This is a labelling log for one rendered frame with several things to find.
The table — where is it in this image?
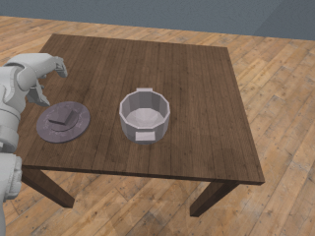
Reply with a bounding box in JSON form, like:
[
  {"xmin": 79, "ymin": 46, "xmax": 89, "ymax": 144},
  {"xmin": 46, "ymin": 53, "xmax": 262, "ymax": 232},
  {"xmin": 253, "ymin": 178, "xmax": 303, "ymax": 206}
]
[{"xmin": 13, "ymin": 33, "xmax": 266, "ymax": 217}]

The knob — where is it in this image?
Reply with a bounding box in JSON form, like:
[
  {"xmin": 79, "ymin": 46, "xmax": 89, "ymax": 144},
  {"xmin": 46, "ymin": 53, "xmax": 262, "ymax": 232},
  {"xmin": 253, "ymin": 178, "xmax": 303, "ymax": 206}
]
[{"xmin": 48, "ymin": 106, "xmax": 74, "ymax": 126}]

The pot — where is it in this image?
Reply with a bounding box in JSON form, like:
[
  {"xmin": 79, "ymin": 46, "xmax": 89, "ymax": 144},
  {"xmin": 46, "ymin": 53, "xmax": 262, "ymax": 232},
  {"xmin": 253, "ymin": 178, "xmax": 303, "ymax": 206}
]
[{"xmin": 119, "ymin": 88, "xmax": 170, "ymax": 145}]

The left robot upper arm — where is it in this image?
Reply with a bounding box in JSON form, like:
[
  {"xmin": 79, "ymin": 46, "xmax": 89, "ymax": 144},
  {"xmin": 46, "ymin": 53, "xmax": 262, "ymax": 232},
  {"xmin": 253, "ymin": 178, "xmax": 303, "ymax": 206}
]
[{"xmin": 0, "ymin": 152, "xmax": 23, "ymax": 236}]

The lid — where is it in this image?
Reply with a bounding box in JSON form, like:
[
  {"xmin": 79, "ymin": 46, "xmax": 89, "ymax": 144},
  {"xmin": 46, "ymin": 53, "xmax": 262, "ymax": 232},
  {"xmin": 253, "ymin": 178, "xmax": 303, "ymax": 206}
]
[{"xmin": 36, "ymin": 101, "xmax": 91, "ymax": 144}]

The robot left hand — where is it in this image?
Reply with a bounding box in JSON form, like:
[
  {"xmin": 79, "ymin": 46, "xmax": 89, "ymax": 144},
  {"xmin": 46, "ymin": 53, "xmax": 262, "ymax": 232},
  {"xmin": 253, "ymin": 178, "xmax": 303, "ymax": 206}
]
[{"xmin": 8, "ymin": 53, "xmax": 68, "ymax": 107}]

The robot left forearm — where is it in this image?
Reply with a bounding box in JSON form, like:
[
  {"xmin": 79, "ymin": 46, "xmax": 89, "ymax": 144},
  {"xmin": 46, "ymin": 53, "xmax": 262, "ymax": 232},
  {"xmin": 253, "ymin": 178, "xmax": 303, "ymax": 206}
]
[{"xmin": 0, "ymin": 60, "xmax": 37, "ymax": 153}]

